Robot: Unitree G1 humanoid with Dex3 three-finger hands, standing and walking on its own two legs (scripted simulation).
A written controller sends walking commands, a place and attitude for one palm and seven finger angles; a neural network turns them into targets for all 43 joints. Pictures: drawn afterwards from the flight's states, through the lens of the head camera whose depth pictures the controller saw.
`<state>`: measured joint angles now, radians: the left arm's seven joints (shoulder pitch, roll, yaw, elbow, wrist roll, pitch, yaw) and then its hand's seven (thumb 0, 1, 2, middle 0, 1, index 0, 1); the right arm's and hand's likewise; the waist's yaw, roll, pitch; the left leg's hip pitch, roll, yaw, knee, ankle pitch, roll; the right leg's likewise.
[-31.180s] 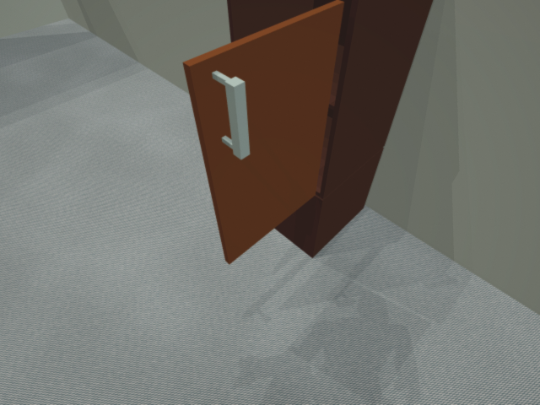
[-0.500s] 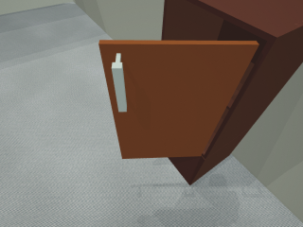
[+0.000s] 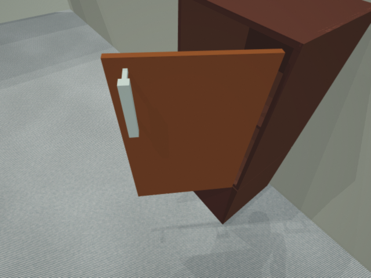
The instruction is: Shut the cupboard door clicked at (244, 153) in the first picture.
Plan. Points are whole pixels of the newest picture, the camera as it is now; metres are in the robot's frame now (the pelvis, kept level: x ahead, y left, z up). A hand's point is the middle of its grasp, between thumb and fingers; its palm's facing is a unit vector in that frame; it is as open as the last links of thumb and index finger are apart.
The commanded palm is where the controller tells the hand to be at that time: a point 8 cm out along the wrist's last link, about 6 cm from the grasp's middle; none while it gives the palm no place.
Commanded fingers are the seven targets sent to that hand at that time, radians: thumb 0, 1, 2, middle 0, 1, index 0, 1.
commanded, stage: look again from close up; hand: left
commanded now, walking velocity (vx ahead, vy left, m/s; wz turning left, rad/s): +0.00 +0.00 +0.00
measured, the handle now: (129, 104) +0.44 +0.15 +0.14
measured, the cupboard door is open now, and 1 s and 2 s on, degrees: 59 59 59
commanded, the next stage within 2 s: shuffle to correct the standing spot in 0.56 s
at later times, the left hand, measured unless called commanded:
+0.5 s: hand out of the picture +0.02 +0.19 -0.18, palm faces +0.01 -0.98 -0.22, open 7.4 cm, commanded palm none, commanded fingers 0.00 0.90 0.90 -0.20 -0.30 -0.20 -0.30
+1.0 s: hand out of the picture +0.00 +0.17 -0.19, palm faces +0.04 -0.98 -0.19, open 7.4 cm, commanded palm none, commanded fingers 0.00 0.90 0.90 -0.20 -0.30 -0.20 -0.30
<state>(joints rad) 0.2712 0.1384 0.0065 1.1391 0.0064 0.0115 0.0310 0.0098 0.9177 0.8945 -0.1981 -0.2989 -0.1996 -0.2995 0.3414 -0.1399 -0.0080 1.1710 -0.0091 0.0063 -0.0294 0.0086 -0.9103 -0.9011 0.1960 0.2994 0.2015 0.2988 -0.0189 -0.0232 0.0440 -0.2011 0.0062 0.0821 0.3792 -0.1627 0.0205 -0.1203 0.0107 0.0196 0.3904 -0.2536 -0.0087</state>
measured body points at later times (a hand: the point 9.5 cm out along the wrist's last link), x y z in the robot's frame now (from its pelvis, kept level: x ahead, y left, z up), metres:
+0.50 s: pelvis +0.01 +0.02 -0.01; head +0.01 +0.01 +0.44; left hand +0.02 +0.24 -0.16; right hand +0.05 -0.22 -0.16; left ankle +0.03 +0.10 -0.74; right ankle -0.03 -0.11 -0.74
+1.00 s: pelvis +0.01 +0.00 -0.01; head +0.03 +0.01 +0.44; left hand +0.00 +0.23 -0.17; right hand +0.04 -0.23 -0.16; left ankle +0.03 +0.10 -0.74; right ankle -0.03 -0.11 -0.74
